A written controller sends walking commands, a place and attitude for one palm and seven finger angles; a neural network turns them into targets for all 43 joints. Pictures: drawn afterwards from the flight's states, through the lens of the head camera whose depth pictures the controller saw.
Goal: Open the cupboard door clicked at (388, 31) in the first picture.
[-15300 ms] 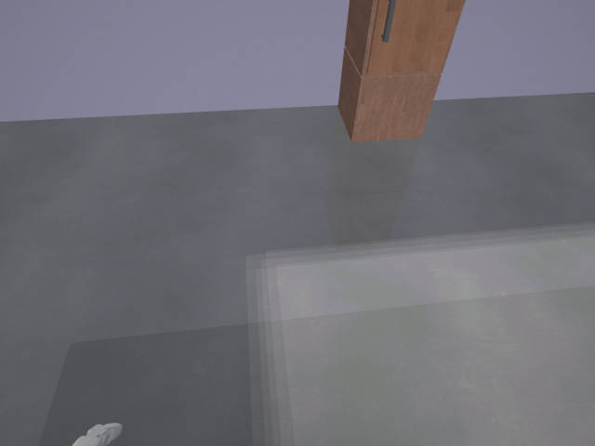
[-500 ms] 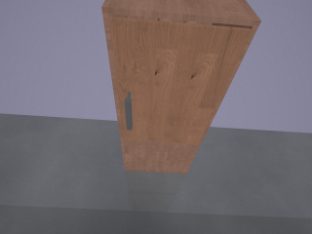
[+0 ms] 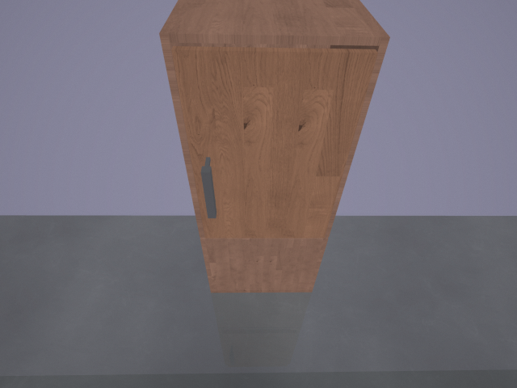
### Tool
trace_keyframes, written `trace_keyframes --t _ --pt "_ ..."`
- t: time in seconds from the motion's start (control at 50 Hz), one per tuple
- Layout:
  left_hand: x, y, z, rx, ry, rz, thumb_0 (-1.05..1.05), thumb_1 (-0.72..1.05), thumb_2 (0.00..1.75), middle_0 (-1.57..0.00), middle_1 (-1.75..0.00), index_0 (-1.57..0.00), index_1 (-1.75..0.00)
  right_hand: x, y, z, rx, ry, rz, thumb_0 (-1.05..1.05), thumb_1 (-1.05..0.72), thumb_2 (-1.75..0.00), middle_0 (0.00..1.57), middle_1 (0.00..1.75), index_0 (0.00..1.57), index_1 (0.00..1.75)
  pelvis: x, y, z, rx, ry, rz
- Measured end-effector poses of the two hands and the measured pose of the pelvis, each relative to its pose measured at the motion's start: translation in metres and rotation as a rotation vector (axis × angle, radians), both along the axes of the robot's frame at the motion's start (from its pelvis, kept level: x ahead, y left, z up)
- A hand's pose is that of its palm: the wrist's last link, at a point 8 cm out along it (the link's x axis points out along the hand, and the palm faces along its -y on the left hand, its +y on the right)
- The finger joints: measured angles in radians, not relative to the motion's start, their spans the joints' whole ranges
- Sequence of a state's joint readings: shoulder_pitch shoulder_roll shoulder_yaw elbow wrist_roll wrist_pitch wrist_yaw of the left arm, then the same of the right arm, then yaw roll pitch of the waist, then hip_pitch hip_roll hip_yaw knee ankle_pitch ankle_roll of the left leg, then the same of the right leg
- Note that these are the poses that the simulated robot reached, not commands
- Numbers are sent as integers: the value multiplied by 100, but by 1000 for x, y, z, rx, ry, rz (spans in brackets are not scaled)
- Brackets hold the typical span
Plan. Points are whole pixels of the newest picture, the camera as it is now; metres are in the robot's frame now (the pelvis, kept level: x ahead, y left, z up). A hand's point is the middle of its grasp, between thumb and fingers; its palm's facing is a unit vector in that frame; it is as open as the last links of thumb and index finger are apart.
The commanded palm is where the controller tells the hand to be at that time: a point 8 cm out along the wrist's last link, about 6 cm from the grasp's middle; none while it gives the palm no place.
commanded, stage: come to a stop and stand still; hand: left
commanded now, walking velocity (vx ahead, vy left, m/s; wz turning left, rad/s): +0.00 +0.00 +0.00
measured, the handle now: (210, 188) +0.60 +0.15 -0.10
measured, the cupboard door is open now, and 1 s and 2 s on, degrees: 0 0 0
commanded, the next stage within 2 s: look again from close up in 0.24 s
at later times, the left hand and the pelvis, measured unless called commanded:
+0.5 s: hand out of the picture -0.06 +0.13 -0.19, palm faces +0.06 -0.99 -0.14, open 7.3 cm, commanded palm none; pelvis -0.01 -0.01 -0.02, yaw +2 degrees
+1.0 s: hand out of the picture +0.01 +0.17 -0.18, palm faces +0.02 -0.98 -0.20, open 7.3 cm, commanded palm none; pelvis +0.02 -0.01 -0.01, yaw +1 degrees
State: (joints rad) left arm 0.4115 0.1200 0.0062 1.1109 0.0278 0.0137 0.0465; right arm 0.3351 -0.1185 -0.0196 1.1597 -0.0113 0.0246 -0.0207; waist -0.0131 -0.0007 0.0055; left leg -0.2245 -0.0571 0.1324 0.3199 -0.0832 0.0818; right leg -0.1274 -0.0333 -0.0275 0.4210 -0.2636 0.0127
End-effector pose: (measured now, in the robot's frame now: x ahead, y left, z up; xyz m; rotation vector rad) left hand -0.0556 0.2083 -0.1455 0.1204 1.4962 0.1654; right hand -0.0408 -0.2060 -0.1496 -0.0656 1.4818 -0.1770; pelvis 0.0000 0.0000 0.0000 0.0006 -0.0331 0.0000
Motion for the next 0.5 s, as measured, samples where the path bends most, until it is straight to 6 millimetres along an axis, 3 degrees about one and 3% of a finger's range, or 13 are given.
trace_keyframes --t 0.14,0.26,0.4,0.5 --pt "-36 -22 0 -31 56 37 0 91 90 -20 -30 -20 -30 -12 -3 0 5 20 2 1 -91 -90 20 30 20 30 -8 -7 -1 -3 6 3" --pt "-47 -36 -2 -53 68 53 0 91 90 -20 -30 -20 -30 -9 -5 -2 4 -5 6 1 -91 -90 20 30 19 30 -11 -12 -2 -7 7 4" --pt "-38 -43 -7 -57 25 32 0 91 90 -20 -30 -20 -30 5 -8 -4 13 -50 44 1 -91 -90 20 30 19 30 -14 -16 -6 -23 16 18" --pt "-6 -25 -19 -39 -54 16 0 91 90 -20 -30 -20 -30 12 -13 -11 -14 -92 50 1 -92 -90 20 30 19 30 -11 -9 -17 -52 1 39"
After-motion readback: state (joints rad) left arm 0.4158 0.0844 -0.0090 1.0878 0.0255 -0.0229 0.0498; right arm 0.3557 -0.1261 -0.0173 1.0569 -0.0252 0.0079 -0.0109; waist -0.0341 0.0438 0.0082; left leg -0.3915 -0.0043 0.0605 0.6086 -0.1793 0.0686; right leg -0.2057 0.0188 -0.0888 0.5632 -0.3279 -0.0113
